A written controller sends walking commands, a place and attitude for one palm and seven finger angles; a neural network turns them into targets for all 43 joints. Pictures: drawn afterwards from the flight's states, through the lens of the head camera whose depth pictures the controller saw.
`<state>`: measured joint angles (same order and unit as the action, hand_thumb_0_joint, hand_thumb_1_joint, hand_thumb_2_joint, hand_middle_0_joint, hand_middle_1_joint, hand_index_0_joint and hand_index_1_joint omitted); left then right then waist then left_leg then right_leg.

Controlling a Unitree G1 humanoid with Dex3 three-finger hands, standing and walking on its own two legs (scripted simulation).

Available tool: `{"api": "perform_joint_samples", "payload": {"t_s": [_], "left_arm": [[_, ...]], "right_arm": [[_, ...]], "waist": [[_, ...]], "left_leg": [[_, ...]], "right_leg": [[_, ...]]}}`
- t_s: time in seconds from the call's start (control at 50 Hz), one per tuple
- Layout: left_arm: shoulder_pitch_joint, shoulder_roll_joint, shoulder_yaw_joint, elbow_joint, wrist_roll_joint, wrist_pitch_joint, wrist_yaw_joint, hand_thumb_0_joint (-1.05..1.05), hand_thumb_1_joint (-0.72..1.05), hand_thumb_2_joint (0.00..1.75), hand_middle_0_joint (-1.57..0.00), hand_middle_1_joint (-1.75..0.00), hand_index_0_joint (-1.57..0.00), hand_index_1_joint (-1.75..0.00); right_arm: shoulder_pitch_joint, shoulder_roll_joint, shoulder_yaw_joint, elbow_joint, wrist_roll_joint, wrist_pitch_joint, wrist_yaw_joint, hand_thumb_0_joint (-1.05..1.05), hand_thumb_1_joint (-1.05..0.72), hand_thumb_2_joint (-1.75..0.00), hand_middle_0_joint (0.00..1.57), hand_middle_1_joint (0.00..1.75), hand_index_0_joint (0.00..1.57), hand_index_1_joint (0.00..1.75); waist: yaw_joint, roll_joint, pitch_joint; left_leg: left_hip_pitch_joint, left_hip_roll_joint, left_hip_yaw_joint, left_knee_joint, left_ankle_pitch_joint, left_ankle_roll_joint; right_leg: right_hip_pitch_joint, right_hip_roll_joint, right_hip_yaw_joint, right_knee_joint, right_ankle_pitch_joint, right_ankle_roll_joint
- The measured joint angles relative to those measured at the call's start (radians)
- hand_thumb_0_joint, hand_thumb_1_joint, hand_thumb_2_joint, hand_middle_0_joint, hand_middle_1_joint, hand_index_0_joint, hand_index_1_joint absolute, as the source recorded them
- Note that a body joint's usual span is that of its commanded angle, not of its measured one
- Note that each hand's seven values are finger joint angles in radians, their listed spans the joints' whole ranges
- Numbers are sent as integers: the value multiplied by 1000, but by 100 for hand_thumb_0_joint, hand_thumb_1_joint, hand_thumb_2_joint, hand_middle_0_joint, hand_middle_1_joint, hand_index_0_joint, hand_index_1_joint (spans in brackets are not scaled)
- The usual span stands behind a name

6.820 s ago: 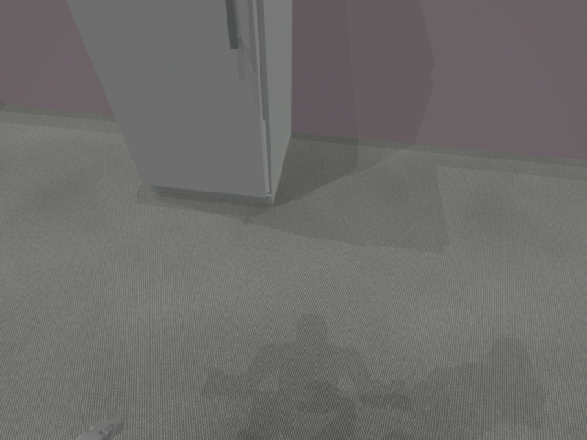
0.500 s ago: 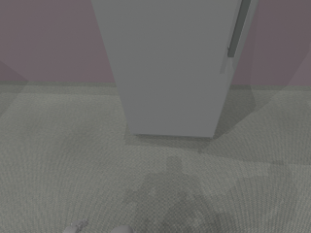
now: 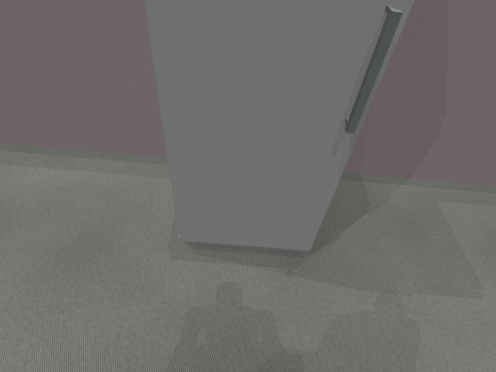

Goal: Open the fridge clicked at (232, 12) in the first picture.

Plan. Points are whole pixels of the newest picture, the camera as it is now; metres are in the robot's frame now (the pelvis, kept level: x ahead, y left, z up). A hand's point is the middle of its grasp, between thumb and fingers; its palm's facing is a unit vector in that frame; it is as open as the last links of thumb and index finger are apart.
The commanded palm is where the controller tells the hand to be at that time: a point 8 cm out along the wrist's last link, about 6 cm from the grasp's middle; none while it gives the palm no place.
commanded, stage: take the last steps up to it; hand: right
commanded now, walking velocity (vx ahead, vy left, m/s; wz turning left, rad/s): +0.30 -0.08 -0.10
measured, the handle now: (367, 75) +0.77 -0.24 +0.16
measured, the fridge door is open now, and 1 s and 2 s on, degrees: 0 0 0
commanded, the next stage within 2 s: come to a stop and stand still in 0.66 s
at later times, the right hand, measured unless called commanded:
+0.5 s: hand out of the picture +0.04 -0.23 -0.19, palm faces +0.17 +0.98 -0.14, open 7.4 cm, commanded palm none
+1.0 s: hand (358, 280) +0.39 -0.26 -0.17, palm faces +0.01 +0.98 -0.21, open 7.4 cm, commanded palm none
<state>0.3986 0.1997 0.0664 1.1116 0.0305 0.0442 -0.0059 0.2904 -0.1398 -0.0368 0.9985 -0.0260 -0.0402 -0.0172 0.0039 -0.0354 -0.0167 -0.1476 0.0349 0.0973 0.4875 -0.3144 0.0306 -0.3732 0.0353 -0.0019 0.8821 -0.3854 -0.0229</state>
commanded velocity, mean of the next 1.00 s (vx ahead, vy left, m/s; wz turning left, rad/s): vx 0.10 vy -0.03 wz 0.01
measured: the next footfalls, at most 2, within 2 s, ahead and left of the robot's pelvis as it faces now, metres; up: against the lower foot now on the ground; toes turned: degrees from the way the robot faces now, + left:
right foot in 0.40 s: +0.25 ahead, -0.18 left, +0.00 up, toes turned -11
left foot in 0.88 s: +0.40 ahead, +0.03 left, +0.00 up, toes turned +5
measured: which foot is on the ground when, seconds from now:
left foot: down 0.00-0.40, up 0.42-0.86, down 0.88-1.00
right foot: up 0.00-0.38, down 0.40-0.92, up 0.94-1.00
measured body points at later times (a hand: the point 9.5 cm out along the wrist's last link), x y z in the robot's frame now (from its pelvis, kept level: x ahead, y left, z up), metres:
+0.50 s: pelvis +0.16 -0.09 -0.02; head +0.19 -0.10 +0.43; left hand +0.30 +0.12 -0.15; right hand +0.04 -0.28 -0.17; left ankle +0.04 +0.06 -0.65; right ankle +0.21 -0.17 -0.74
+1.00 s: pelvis +0.28 -0.09 -0.01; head +0.31 -0.07 +0.44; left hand +0.23 +0.13 -0.18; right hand +0.39 -0.31 -0.15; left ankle +0.36 +0.02 -0.74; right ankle +0.22 -0.18 -0.72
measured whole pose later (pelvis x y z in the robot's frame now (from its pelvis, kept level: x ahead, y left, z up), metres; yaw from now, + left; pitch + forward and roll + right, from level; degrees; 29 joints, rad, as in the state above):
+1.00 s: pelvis +0.28 -0.09 -0.01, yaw -2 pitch -2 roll +0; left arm 0.34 0.13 0.04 1.13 0.00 0.03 0.03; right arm 0.10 -0.14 -0.01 1.00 -0.02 -0.02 -0.03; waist 0.05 -0.03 0.09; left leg -0.34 0.06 0.11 0.57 -0.19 0.03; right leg -0.21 -0.01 -0.09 0.77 -0.55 0.02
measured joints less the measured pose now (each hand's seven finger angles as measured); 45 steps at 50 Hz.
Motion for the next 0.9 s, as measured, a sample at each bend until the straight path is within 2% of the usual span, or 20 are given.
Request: {"api": "perform_joint_samples", "payload": {"t_s": [0.06, 0.14, 0.24, 0.34, 0.38, 0.4, 0.44, 0.48, 0.5, 0.54, 0.62, 0.7, 0.82, 0.84, 0.88, 0.9], "left_arm": [[-12, 5, 10, -13, 3, -7, -9, 0, 91, 90, -20, -29, -20, -30], [-41, 6, 13, -29, -1, -16, -14, 0, 91, 90, -20, -29, -19, -30], [-117, 2, 6, -40, -5, -13, -24, 0, 91, 90, -20, -29, -19, -30], [-230, -9, -10, -71, -9, -30, -33, 0, 91, 90, -20, -29, -19, -30], [-270, -15, -17, -93, -8, -53, -28, 0, 91, 90, -20, -29, -19, -30], [-286, -15, -19, -105, -4, -70, -22, 0, 91, 90, -20, -29, -19, -30], [-313, -27, -22, -119, -6, -95, -8, 0, 91, 90, -20, -29, -19, -30], [-317, -40, -26, -121, -11, -102, 3, 0, 91, 90, -20, -29, -20, -30], [-312, -47, -28, -119, -12, -105, 7, 0, 91, 90, -20, -29, -20, -30], [-289, -62, -33, -110, -12, -111, 15, 0, 91, 90, -20, -29, -20, -30], [-238, -55, -11, -109, -22, -129, 34, -4, 95, 89, -20, -30, -20, -30], [-177, -40, -16, -82, -15, -117, 30, -3, 94, 90, -20, -30, -20, -30], [-87, -46, -24, -25, -5, -94, 30, -1, 92, 90, -20, -29, -20, -30], [-74, -50, -27, -15, -5, -88, 32, -1, 92, 90, -20, -29, -20, -30], [-44, -60, -33, 8, -9, -78, 34, -1, 92, 90, -20, -29, -20, -30], [-39, -61, -33, 19, -14, -70, 34, -1, 91, 90, -20, -29, -20, -30]], "right_arm": [[62, 3, 2, 42, 3, -6, -4, 0, -93, -90, 20, 30, 20, 30], [125, 17, 12, 93, 4, -19, -5, 0, -92, -90, 20, 30, 20, 30], [194, 42, 22, 138, -1, -33, -9, 0, -92, -90, 20, 30, 20, 30], [240, 53, 23, 174, -7, -25, -12, 0, -91, -90, 20, 30, 20, 30], [257, 53, 20, 186, -5, -19, -11, 0, -91, -90, 20, 30, 20, 30], [261, 54, 18, 193, -2, -12, -9, 0, -91, -90, 20, 30, 20, 30], [229, 44, 15, 198, 6, 9, -6, 0, -91, -90, 20, 30, 20, 30], [188, 33, 8, 192, 9, 22, -5, 0, -91, -90, 20, 30, 20, 30], [163, 24, 3, 184, 7, 24, -2, 1, -91, -90, 20, 30, 20, 30], [108, 5, -7, 157, 1, 26, 3, 1, -91, -90, 20, 30, 20, 30], [13, -20, -22, 85, -6, 24, 3, 0, -91, -90, 20, 30, 19, 30], [-72, -35, -27, 31, -7, 31, 5, 0, -91, -90, 20, 30, 19, 30], [-157, -36, -15, -7, -3, 36, 6, 0, -91, -90, 20, 30, 19, 30], [-165, -34, -11, -9, -2, 34, 4, 0, -91, -90, 20, 30, 19, 30], [-168, -34, 1, -13, -1, 22, -1, 0, -91, -90, 20, 30, 19, 30], [-170, -28, 6, -8, 0, 15, -6, 0, -91, -90, 20, 30, 19, 30]], "waist": [[8, 2, 2], [6, -1, 23], [-27, 2, 51], [-69, 20, 80], [-74, 34, 89], [-70, 34, 93], [-71, 51, 114], [-74, 57, 108], [-70, 60, 102], [-62, 65, 89], [-42, 72, 53], [-26, 73, 33], [14, 53, 53], [20, 49, 59], [26, 51, 66], [27, 40, 70]], "left_leg": [[64, 5, 5, -96, 29, -6], [137, 11, 31, -178, 36, -15], [195, 26, 56, -204, 1, -40], [233, 51, 67, -171, -72, -84], [216, 74, 60, -76, -136, -101], [179, 85, 55, 34, -172, -95], [48, 89, -14, 366, -223, -59], [-90, 71, -53, 622, -192, -33], [-148, 70, -52, 691, -157, -28], [-243, 75, -39, 728, -95, -28], [-362, 81, -31, 638, 2, -43], [-394, 83, -32, 501, 72, -58], [-303, 61, -29, 244, 79, -49], [-272, 52, -26, 192, 97, -47], [-199, 43, -24, 71, 224, -40], [-188, 33, -19, 64, 200, -31]], "right_leg": [[-103, -46, -5, 132, 121, 26], [-192, -102, -8, 152, 222, 49], [-224, -130, -44, 50, 251, 49], [-147, -110, -101, -161, 202, 16], [-71, -82, -123, -265, 199, -4], [-48, -78, -129, -287, 242, -25], [-46, -68, -145, -211, 176, -46], [-3, -65, -165, -219, 119, -52], [26, -60, -172, -248, 117, -49], [83, -46, -181, -318, 134, -48], [178, -15, -195, -443, 158, -62], [249, 5, -198, -510, 156, -62], [311, -3, -190, -492, 94, -44], [314, -8, -189, -472, 75, -37], [309, -15, -188, -410, 25, -22], [298, -29, -185, -368, -4, -13]]}}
